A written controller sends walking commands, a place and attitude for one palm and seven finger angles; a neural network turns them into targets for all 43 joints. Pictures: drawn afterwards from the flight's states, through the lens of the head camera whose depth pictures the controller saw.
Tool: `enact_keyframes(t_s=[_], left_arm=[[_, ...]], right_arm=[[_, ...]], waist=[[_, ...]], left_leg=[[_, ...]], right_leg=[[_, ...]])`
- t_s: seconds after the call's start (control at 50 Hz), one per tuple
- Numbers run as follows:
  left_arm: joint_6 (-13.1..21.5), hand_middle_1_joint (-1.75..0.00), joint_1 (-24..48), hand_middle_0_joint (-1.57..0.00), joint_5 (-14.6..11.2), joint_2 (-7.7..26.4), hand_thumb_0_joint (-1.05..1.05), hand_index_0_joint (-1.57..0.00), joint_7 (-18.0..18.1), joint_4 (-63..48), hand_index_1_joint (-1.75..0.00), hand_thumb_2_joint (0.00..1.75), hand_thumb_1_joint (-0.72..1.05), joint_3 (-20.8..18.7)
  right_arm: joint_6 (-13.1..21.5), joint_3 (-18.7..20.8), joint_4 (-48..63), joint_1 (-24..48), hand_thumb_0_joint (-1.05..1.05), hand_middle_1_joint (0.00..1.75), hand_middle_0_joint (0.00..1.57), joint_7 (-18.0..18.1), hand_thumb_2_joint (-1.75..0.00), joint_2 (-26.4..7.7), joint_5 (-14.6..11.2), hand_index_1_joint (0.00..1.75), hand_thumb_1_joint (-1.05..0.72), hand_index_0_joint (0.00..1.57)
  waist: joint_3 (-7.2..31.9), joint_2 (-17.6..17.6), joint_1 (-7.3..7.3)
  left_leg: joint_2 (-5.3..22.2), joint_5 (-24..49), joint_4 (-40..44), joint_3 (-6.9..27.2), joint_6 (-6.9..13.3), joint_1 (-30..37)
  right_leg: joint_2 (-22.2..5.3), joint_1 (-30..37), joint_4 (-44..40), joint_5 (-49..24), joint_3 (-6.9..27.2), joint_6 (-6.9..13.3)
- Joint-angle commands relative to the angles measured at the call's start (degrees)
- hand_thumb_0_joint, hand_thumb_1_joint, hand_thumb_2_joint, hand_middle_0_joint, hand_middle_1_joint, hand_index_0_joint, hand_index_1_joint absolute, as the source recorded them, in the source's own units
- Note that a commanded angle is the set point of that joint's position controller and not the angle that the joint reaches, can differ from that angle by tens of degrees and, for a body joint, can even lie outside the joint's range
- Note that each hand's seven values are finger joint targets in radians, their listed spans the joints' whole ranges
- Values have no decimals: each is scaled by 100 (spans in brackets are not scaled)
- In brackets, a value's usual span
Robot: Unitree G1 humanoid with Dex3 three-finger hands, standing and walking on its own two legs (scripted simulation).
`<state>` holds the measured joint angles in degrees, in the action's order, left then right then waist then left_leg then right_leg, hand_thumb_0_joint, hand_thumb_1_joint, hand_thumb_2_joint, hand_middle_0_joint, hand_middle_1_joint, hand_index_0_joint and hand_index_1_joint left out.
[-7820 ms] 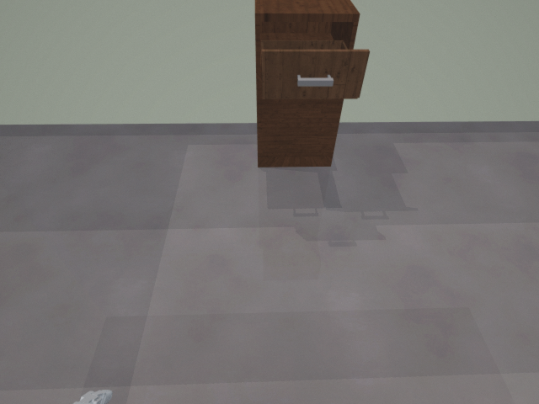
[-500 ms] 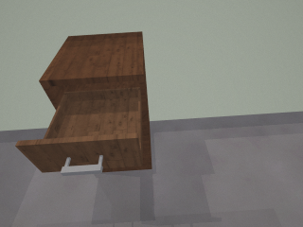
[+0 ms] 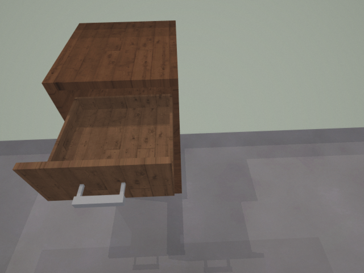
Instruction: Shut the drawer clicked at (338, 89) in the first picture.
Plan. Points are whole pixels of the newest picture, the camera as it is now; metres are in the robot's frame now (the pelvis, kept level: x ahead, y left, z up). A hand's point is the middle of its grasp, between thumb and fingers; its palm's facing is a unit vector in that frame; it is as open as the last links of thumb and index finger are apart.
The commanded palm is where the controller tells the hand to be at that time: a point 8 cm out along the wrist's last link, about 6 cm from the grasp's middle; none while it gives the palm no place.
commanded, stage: look again from close up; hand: left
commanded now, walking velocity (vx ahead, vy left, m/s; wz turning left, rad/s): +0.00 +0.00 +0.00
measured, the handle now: (100, 194) +0.32 +0.24 -0.07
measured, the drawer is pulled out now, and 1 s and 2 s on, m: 0.30 0.30 0.30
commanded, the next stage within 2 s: raise the hand and make a fist in 0.42 s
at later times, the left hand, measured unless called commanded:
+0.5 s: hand out of the picture +0.01 +0.25 -0.17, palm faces +0.01 -0.98 -0.22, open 7.4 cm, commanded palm none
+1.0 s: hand out of the picture +0.11 +0.20 -0.07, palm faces +0.16 -0.99 -0.02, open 5.7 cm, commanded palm +0.10 +0.27 -0.03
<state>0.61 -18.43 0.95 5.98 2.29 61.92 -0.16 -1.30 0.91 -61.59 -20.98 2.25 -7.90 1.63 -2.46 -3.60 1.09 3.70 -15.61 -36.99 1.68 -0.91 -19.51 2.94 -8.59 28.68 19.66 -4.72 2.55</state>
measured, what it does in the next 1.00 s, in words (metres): lowers itself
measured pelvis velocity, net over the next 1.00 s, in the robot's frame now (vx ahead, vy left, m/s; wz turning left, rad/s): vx -0.06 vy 0.01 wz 0.02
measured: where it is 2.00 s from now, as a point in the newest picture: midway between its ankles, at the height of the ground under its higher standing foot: outside the picture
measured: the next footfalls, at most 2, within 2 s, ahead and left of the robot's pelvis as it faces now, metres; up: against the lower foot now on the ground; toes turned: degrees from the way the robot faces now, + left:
none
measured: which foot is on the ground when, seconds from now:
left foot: down 0.00-1.00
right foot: down 0.00-1.00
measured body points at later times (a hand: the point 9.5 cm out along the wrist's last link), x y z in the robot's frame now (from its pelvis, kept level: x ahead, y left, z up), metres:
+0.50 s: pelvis +0.00 +0.06 +0.00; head +0.00 +0.07 +0.45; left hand +0.02 +0.30 -0.15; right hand +0.05 -0.17 -0.14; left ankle +0.02 +0.13 -0.73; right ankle -0.05 -0.09 -0.73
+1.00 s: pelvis -0.06 +0.01 -0.08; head -0.04 +0.02 +0.37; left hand +0.09 +0.26 -0.06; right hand +0.16 -0.23 -0.12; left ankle +0.02 +0.13 -0.73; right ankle -0.02 -0.06 -0.73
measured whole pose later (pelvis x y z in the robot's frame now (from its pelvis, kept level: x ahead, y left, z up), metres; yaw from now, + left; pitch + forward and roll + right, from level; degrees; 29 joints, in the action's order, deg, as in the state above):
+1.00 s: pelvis -0.06 +0.01 -0.08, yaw +1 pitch +9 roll +0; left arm 23.2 -31.6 -13.0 11.2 -8.2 3.7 -5.9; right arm 12.1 1.3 -27.7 -11.7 2.4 -14.3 -1.8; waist 7.7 1.5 -0.9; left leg -0.4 -24.1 -65.0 0.5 0.5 -50.1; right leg 1.8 -45.9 66.4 30.2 -5.0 3.9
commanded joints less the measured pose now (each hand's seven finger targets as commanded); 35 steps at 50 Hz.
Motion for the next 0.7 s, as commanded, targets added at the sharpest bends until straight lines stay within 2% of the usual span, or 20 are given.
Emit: enact_keyframes(t_s=[0.0, 0.02, 0.06, 0.1, 0.14, 0.16, 0.22, 0.26, 0.3, 0.48, 0.5, 0.52, 0.54, 0.56, 0.58, 0.6, 0.62, 0.64, 0.66, 0.68], left_arm=[[37, -30, -19, -20, 60, 900, 0, -20, 120, -524, -30, 90, 90, -223], [15, -30, -66, -20, 43, 850, 0, -20, 119, -543, -30, 90, 90, -194], [16, -30, -419, -20, 20, 645, 0, -20, 124, -554, -30, 90, 90, -122], [-24, -30, -449, -20, 11, 728, 0, -20, 123, -533, -30, 90, 90, -147], [-43, -30, -438, -20, 14, 778, 0, -20, 102, -546, -30, 90, 90, -141], [-51, -30, -425, -20, 13, 784, 0, -20, 94, -562, -30, 90, 90, -111], [-64, -30, -315, -20, 16, 905, 0, -20, 62, -592, -30, 90, 90, -135], [-71, -30, -244, -20, 23, 923, 0, -20, 43, -628, -30, 90, 90, -115], [-78, -30, -248, -20, 20, 948, 0, -20, 31, -603, -30, 90, 90, -112], [-83, -30, -305, -20, 45, 968, 0, -20, -1, -418, -30, 90, 90, -65], [43, -30, -353, -20, 104, 968, 0, -20, 207, -394, -30, 90, 90, 7], [1160, -32, 3855, -22, -839, 2564, 0, -22, 309, -9359, -32, 90, 90, -1329], [921, -34, 793, -24, -512, 2009, 0, -24, 404, -7965, -34, 90, 90, -897], [687, -37, 557, -26, -746, 1399, 0, -26, 659, -7510, -37, 90, 90, -432], [165, -39, -1000, -28, -712, 10, 0, -28, 602, -6093, -39, 90, 90, 412], [390, -41, -44, -30, -979, 117, 0, -30, 521, -7219, -41, 90, 90, 371], [657, -43, -8, -32, -942, 418, 0, -32, 465, -7086, -43, 90, 90, 99], [987, -45, -74, -34, -905, 647, 0, -34, 381, -6716, -45, 90, 90, -220], [1261, -47, -495, -36, -927, 639, 0, -36, 243, -6137, -47, 90, 90, -419], [1629, -50, -808, -38, -981, 552, 0, -38, 38, -5669, -50, 90, 90, -559]], right_arm=[[180, 116, 530, -88, 0, 30, 20, 9, -90, -335, -49, 30, -90, 20], [217, 101, 498, -174, 0, 30, 20, 9, -90, -381, -61, 30, -90, 20], [282, 111, 384, -271, 0, 30, 20, 39, -90, -660, -42, 30, -90, 20], [240, 143, 412, -121, 0, 30, 20, 63, -90, -808, -65, 30, -90, 20], [222, 149, 488, 92, 0, 30, 20, 66, -90, -865, -55, 30, -90, 20], [237, 129, 518, 181, 0, 30, 20, 42, -90, -864, -46, 30, -90, 20], [236, 137, 614, 373, 0, 30, 20, 17, -90, -946, -45, 30, -90, 20], [254, 125, 629, 439, 0, 30, 20, -8, -90, -969, -50, 30, -90, 20], [246, 124, 650, 534, 0, 30, 20, -19, -90, -1012, -52, 30, -90, 20], [208, 105, 527, 637, 0, 30, 20, -82, -90, -1011, -90, 30, -90, 20], [251, 53, 874, 750, 0, 30, 20, -101, -90, -1164, -139, 30, -90, 20], [1061, 287, 2797, 582, 0, 30, 20, 41, -90, -1725, -441, 30, -90, 20], [1634, -43, 2440, 924, 0, 30, 20, 232, -90, -1235, -361, 30, -90, 20], [1811, 29, 2052, 978, 0, 30, 20, 255, -90, -1275, -382, 30, -90, 20], [1837, 1, 1910, 766, 0, 30, 20, 151, -90, -1041, -446, 30, -90, 20], [1861, 66, 2356, 813, 0, 30, 20, 109, -90, -1280, -422, 30, -90, 20], [1917, 104, 2478, 996, 0, 30, 20, 123, -90, -1347, -391, 30, -90, 20], [1942, 111, 2550, 1036, 0, 30, 20, 138, -90, -1374, -333, 30, -90, 20], [1920, 142, 2648, 1028, 0, 30, 20, 105, -90, -1377, -276, 30, -90, 20], [1887, 166, 2731, 1089, 0, 30, 20, 63, -90, -1354, -216, 30, -90, 20]], waist=[[67, 1138, 52], [17, 940, 43], [310, -2, -88], [145, -536, -123], [-32, -232, -155], [33, -329, -187], [124, 75, -147], [233, -38, -158], [245, 81, -158], [-92, 200, -165], [-407, 620, -137], [2750, -210, 482], [2628, -1075, -157], [2117, -948, 21], [1095, -466, 113], [586, -378, 155], [269, -248, 194], [83, 39, 199], [55, 455, 162], [254, 960, 46]], left_leg=[[-37, 461, 191, -252, 188, 97], [43, 1315, 506, -103, 249, 330], [484, 3425, 540, 266, 445, 990], [647, 3902, 766, 548, 613, 1008], [566, 3369, 877, 549, 624, 758], [510, 3354, 927, 494, 595, 777], [395, 2446, 1072, 415, 528, 791], [396, 2357, 1227, 434, 531, 874], [388, 1991, 1328, 449, 522, 919], [338, 202, 1983, 530, 435, 644], [335, 1806, 952, 293, 313, 431], [-149, 2424, 1151, 316, 35, 2440], [277, 2731, 1434, 578, -154, 3111], [178, 1934, 1750, 598, -398, 2334], [163, 876, 1840, 633, -232, 1686], [57, -81, 1745, 654, -123, 1010], [-53, -866, 1418, 602, -8, 458], [-214, -1144, 1016, 506, 35, -42], [-346, -1063, 619, 353, 62, -447], [-361, -989, 165, 270, 71, -899]], right_leg=[[-1262, -248, -465, -2702, 746, 303], [-996, -337, -238, -2562, 579, 166], [-674, -453, 128, -1986, 311, -18], [-533, -566, 112, -936, 221, -106], [-541, -487, -21, -872, 259, -113], [-556, -362, -26, -976, 319, -124], [-638, -336, -113, -961, 346, -150], [-643, -276, -120, -925, 365, -178], [-682, -303, -205, -782, 361, -205], [-773, -346, -498, -573, 431, -254], [-848, -583, -569, -1067, 618, -245], [-315, -764, 89, -1940, -93, -89], [-264, -1244, 911, -570, 23, -69], [-242, -1580, 1181, 214, 35, -118], [-285, -2043, 1241, 398, 62, -152], [-339, -1942, 1045, 290, 32, -154], [-306, -2060, 713, 351, -20, -127], [-270, -2228, 501, 372, -98, -122], [-235, -2401, 470, 539, -158, -110], [-209, -2751, 783, 786, -201, -103]])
